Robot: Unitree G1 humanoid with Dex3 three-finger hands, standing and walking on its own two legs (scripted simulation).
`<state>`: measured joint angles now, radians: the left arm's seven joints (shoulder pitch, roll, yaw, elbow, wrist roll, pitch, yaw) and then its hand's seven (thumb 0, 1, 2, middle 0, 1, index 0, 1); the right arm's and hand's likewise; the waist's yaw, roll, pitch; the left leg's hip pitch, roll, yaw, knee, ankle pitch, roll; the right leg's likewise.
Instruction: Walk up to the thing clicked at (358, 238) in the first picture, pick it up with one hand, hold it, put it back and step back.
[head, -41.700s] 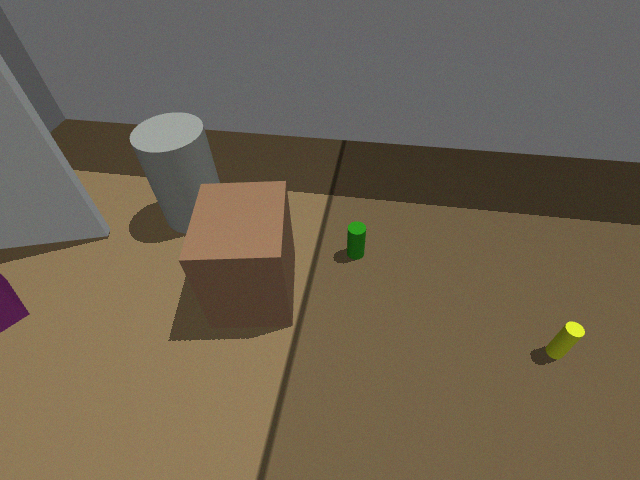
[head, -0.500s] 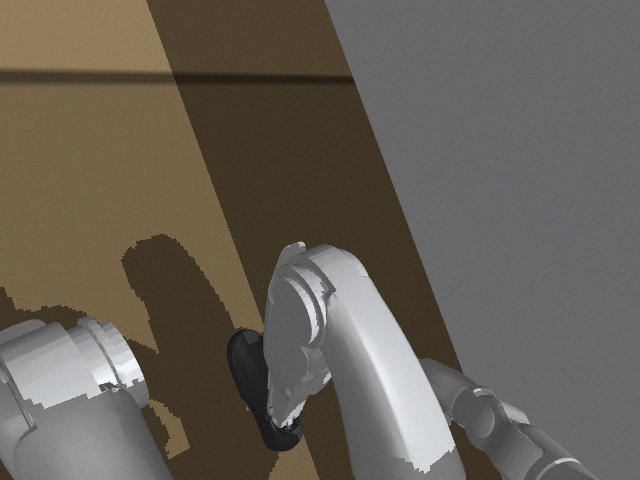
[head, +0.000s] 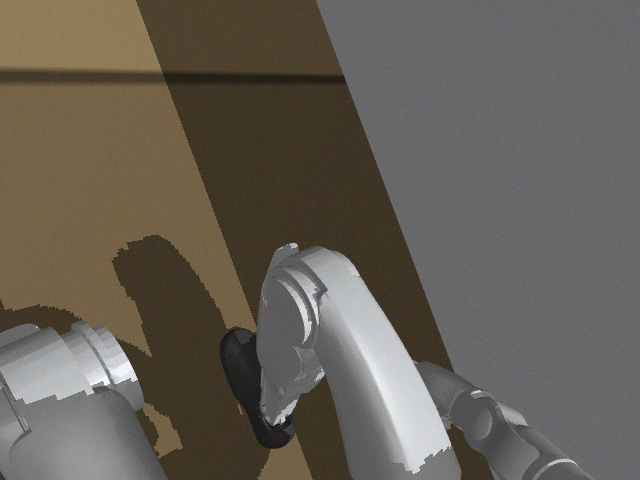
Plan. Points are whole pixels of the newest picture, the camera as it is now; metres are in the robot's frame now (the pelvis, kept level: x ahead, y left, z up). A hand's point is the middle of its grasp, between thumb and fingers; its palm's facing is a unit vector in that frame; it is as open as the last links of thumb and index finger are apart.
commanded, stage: close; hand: left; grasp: from the side
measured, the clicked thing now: out of the picture +0.50 +0.27 -0.24
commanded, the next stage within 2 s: settle in 0.14 s
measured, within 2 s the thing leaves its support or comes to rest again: leaves its support in 0.76 s
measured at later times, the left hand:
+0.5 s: hand out of the picture +0.49 +0.28 -0.17, palm faces +0.27 -0.96 -0.06, open 7.2 cm
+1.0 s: hand out of the picture +0.49 +0.29 -0.11, palm faces +0.22 -0.97 -0.10, open 6.8 cm
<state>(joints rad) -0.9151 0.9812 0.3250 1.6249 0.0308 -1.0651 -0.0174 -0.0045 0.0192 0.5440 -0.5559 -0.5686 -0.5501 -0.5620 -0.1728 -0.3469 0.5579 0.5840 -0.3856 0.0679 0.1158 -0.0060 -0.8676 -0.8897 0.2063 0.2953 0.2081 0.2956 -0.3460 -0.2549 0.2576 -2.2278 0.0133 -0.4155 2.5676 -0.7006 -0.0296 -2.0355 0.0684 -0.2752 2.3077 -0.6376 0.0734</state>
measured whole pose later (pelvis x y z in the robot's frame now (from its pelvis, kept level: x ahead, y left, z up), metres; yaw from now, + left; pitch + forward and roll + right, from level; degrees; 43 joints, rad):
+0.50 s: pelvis +0.00 +0.00 +0.00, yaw +0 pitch +19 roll -20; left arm -0.94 0.98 0.33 1.60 0.04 -1.04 0.01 0.01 -0.20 0.85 -0.58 -0.93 -1.09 -1.20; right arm -0.17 -0.34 0.55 0.58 -0.38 0.07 0.12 -0.01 -0.89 -0.90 0.21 0.30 0.21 0.30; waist -0.35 -0.26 0.25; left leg -2.23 0.01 -0.42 2.56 -0.70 -0.03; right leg -2.04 0.07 -0.28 2.30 -0.64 0.07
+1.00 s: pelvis +0.01 -0.01 +0.02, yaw +3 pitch +24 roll -16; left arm -0.85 0.80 0.33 1.16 0.00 -0.67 -0.07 -0.01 -0.37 0.93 -0.66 -1.08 -1.30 -1.42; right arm 0.03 -0.31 0.38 0.61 -0.25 0.11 0.11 -0.01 -0.91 -0.90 0.21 0.30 0.21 0.30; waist -0.29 -0.14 0.16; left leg -2.24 0.02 -0.32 2.48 -0.69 -0.03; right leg -2.08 0.04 -0.21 2.29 -0.66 0.05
